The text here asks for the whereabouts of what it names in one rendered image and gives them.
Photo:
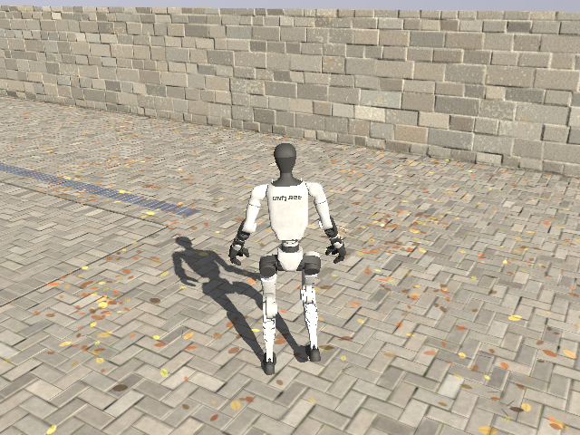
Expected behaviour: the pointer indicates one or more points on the robot right upper arm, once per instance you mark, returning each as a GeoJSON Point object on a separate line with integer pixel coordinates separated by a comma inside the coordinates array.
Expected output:
{"type": "Point", "coordinates": [316, 190]}

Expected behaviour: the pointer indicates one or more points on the right robot hand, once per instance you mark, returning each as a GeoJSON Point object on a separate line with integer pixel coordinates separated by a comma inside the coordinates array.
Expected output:
{"type": "Point", "coordinates": [334, 251]}

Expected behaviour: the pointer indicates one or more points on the left robot hand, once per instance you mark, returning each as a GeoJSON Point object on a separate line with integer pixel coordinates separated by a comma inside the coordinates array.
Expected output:
{"type": "Point", "coordinates": [233, 253]}

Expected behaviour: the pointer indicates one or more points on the robot left upper arm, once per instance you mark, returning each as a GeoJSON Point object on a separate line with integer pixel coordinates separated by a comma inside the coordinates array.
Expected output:
{"type": "Point", "coordinates": [253, 206]}

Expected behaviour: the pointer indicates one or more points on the left robot foot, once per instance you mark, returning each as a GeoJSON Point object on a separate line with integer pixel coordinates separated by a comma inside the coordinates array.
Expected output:
{"type": "Point", "coordinates": [269, 366]}

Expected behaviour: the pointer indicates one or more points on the right robot forearm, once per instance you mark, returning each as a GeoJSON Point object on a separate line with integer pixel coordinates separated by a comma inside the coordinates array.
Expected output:
{"type": "Point", "coordinates": [333, 235]}

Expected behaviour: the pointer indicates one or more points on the left robot forearm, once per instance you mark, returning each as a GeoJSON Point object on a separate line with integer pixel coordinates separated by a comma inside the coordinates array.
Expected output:
{"type": "Point", "coordinates": [240, 238]}

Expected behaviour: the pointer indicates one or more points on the left robot shin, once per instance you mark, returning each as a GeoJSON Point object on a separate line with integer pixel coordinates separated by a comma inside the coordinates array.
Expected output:
{"type": "Point", "coordinates": [269, 333]}

